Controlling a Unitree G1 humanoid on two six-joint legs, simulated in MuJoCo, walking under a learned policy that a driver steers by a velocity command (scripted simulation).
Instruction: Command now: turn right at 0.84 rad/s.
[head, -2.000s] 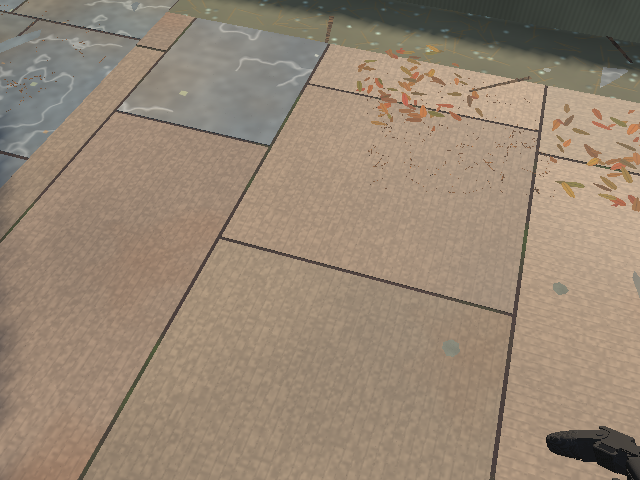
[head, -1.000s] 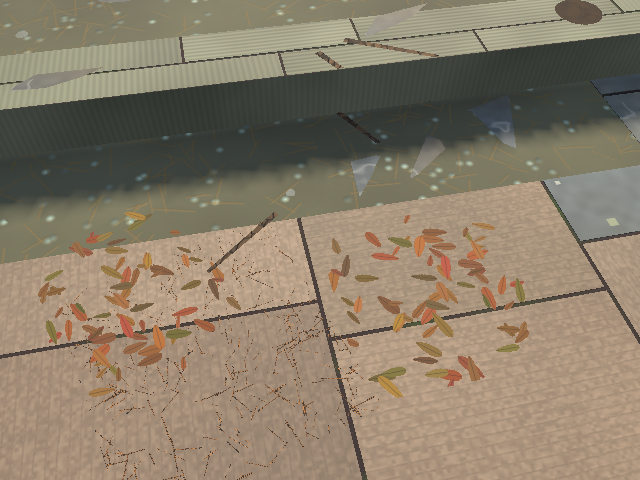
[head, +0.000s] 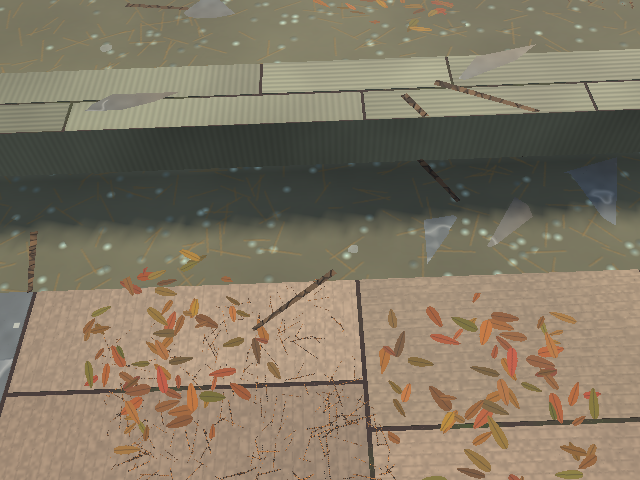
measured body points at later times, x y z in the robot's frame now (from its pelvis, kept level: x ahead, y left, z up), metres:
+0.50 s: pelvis +0.04 +0.00 +0.00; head +0.09 +0.01 +0.45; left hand +0.17 +0.31 -0.10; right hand +0.13 -0.30 -0.12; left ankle +0.05 +0.12 -0.75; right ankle +0.05 -0.12 -0.72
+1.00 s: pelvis +0.07 -0.01 -0.01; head +0.10 +0.00 +0.44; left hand -0.01 +0.25 -0.15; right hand +0.31 -0.19 -0.13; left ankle +0.01 +0.08 -0.75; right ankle +0.08 -0.11 -0.75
